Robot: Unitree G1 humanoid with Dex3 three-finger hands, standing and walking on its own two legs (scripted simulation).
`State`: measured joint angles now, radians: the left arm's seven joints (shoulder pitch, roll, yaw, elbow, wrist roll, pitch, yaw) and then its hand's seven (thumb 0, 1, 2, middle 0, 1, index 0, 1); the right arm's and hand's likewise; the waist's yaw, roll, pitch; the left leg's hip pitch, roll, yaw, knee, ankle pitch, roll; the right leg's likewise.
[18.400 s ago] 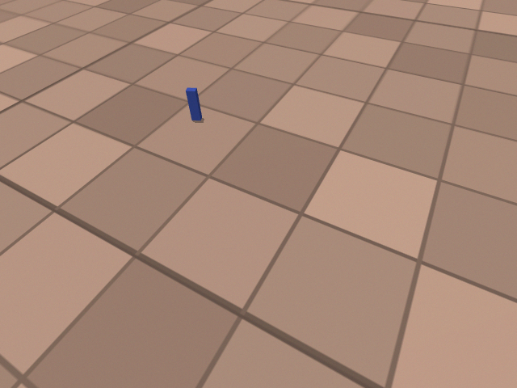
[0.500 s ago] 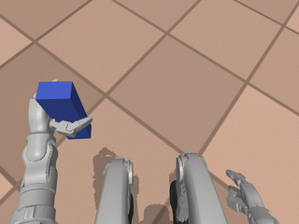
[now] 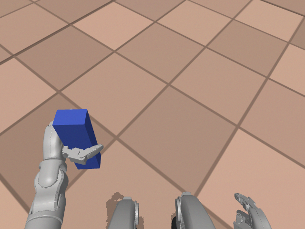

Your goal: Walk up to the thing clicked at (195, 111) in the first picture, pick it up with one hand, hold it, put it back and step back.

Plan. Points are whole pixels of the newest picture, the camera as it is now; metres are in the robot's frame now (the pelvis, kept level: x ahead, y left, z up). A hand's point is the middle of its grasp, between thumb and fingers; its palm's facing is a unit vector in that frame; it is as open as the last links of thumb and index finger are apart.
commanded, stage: hold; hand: left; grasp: from the side
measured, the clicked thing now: (81, 143) +0.34 +0.19 +0.00
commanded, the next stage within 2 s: crouch in 1.44 s
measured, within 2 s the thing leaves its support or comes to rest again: neither
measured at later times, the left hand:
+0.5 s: hand (79, 116) +0.37 +0.18 +0.10, palm faces +0.11 -0.99 -0.05, open 8.7 cm
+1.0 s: hand (81, 106) +0.37 +0.16 +0.13, palm faces +0.12 -0.99 -0.02, open 8.7 cm
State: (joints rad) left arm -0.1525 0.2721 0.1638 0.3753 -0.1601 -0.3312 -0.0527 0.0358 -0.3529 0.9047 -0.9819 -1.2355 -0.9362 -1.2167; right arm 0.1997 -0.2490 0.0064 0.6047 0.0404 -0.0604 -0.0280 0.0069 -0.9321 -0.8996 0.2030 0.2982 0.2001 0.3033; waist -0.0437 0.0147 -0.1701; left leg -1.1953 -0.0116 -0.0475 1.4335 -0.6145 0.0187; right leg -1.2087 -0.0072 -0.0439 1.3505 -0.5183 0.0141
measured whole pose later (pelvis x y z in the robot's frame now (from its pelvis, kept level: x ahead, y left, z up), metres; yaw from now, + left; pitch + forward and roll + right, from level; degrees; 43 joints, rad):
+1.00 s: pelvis +0.04 -0.01 +0.09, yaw +1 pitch +10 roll -1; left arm -0.13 0.20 0.14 0.43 -0.17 -0.35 -0.05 0.03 -0.36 0.91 -0.98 -1.24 -0.94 -1.22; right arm 0.23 -0.22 0.02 0.64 0.01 -0.04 -0.03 0.01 -0.93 -0.90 0.20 0.30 0.20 0.30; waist -0.02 0.01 -0.07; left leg -0.66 0.00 -0.04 0.96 -0.49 0.00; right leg -0.68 0.00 -0.03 0.92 -0.41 0.00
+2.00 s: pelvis +0.01 -0.01 +0.04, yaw +1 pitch +19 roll -1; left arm -0.29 0.21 0.22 0.75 -0.14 -0.62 -0.04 0.03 -0.35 0.91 -0.98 -1.24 -0.93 -1.22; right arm 0.21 -0.25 -0.01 0.65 -0.04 -0.07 0.04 0.01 -0.87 -0.90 0.20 0.30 0.20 0.30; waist -0.05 -0.01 -0.12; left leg -1.03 -0.01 -0.04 1.25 -0.55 0.00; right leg -1.06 -0.01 -0.03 1.20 -0.47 0.00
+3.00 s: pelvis -0.06 -0.01 -0.28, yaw -3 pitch +30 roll -6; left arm -0.77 0.51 0.52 1.23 -0.04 -0.80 -0.09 0.03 -0.34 0.90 -0.97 -1.24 -0.93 -1.21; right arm 0.11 -0.30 0.12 0.73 -0.14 0.01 0.11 0.00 -0.91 -0.90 0.20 0.30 0.20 0.30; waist -0.19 -0.03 -0.03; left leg -2.17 -0.04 -0.09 2.35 -0.70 0.00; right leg -2.18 -0.03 -0.08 2.22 -0.57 0.00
